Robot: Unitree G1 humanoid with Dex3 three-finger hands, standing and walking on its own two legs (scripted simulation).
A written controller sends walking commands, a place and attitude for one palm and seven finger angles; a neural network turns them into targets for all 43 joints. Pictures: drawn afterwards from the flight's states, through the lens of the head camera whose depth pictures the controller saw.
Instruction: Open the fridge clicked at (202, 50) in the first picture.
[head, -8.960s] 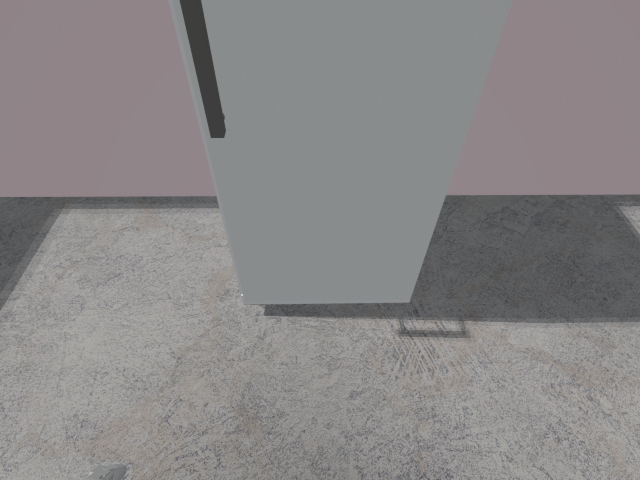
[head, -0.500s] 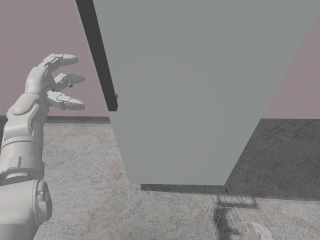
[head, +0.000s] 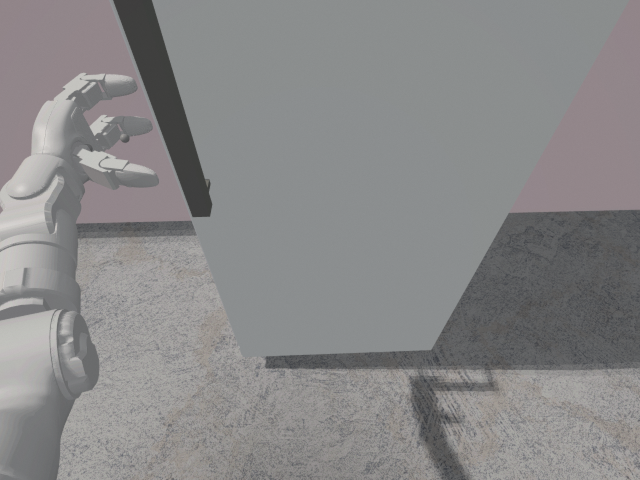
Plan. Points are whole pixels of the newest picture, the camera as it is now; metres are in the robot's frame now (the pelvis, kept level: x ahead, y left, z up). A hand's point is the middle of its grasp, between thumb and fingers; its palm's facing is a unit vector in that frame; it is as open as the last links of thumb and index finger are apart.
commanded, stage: move the hooked fingers beside the handle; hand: left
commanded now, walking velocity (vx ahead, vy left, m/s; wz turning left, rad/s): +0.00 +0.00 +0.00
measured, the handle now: (171, 95) +0.52 +0.18 +0.22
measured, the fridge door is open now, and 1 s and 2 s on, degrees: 0 0 0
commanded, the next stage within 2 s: feel for the door with the fingertips in 0.70 s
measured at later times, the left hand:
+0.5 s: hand (116, 146) +0.45 +0.23 +0.20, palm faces +0.03 -1.00 +0.01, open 14.0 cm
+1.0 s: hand (141, 145) +0.45 +0.21 +0.19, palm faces +0.03 -1.00 +0.00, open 14.0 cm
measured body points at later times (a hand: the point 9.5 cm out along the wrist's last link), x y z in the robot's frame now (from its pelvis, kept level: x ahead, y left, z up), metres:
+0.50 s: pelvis +0.00 +0.00 +0.00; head +0.02 +0.00 +0.45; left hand +0.44 +0.29 +0.20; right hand +0.08 -0.27 -0.11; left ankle +0.02 +0.13 -0.73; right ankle -0.04 -0.12 -0.73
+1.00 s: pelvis +0.00 +0.00 +0.00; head +0.02 -0.01 +0.45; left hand +0.44 +0.26 +0.20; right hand +0.05 -0.27 -0.12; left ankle +0.02 +0.13 -0.73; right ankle -0.04 -0.12 -0.73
